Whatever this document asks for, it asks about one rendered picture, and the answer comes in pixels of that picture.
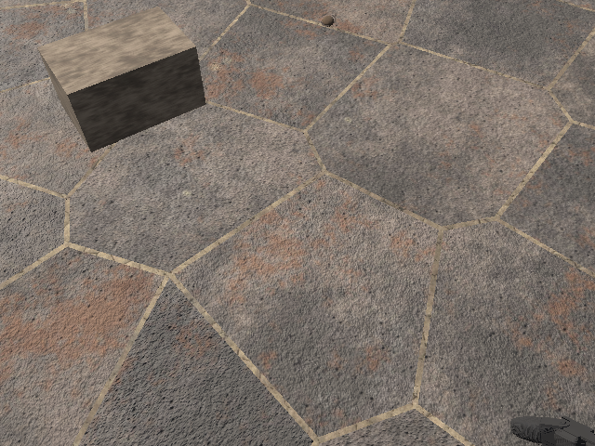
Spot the robot right hand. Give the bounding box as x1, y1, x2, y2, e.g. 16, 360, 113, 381
510, 416, 595, 446

